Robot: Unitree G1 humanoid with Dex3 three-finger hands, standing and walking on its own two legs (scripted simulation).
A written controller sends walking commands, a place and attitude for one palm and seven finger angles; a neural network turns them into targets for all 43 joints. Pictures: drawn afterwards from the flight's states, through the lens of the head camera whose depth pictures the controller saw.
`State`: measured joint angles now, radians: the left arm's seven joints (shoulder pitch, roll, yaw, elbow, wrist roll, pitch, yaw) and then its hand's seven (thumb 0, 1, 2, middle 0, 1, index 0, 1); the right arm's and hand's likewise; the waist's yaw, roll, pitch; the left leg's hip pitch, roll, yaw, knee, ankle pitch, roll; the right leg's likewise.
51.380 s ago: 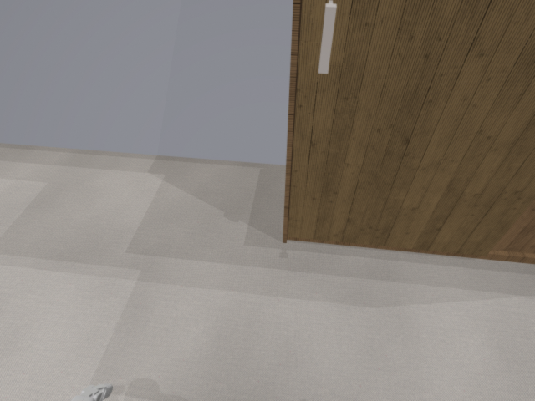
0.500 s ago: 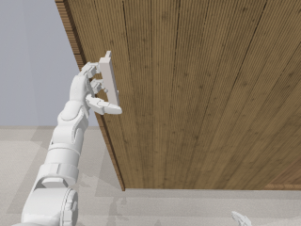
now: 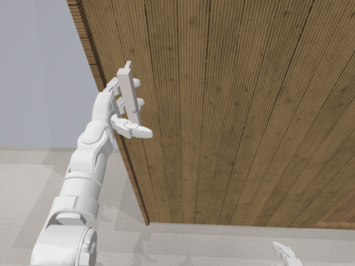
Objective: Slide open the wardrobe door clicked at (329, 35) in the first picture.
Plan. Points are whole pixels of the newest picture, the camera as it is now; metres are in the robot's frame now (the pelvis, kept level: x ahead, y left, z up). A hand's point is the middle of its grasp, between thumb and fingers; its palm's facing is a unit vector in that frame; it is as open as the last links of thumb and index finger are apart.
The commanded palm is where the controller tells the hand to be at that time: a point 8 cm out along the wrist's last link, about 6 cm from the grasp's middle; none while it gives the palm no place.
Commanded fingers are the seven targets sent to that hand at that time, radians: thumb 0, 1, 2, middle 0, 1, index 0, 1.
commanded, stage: slide the fingers in behind the handle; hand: left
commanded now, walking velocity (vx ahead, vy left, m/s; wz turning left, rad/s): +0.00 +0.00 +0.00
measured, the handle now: (132, 95) +0.47 +0.13 +0.17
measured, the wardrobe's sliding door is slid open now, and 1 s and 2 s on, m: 0.01 0.01 0.01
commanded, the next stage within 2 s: grip the handle and tug to test in 0.52 s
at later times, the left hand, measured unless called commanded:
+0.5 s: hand (134, 109) +0.41 +0.12 +0.17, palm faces -0.02 -1.00 +0.01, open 14.0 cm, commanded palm +0.38 +0.17 +0.17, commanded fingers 0.00 -0.50 0.30 -0.30 -1.20 -0.30 -1.20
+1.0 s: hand (135, 110) +0.41 +0.12 +0.17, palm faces -0.02 -1.00 +0.02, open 10.5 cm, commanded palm +0.38 +0.17 +0.17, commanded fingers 0.00 0.43 0.70 -0.40 -1.33 -0.40 -1.33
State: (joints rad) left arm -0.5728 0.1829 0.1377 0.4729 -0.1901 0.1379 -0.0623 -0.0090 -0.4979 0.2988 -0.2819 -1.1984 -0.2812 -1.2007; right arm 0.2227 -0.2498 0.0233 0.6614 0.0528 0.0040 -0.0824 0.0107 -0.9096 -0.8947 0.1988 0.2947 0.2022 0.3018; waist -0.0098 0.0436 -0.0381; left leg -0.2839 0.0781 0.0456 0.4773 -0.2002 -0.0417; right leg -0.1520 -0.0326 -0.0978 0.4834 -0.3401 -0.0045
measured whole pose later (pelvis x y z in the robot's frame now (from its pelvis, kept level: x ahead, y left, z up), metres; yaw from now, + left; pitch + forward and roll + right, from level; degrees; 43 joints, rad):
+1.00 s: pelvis +0.00 +0.01 +0.00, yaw -1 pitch +0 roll +0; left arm -0.57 0.17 0.13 0.48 -0.17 0.13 -0.02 0.00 0.00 0.51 -0.35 -1.27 -0.35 -1.28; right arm 0.23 -0.23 0.03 0.66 0.05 0.02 -0.08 0.01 -0.91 -0.89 0.20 0.29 0.20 0.30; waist -0.01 0.04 -0.04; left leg -0.27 0.08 0.06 0.47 -0.20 -0.04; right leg -0.14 -0.03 -0.08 0.46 -0.33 0.00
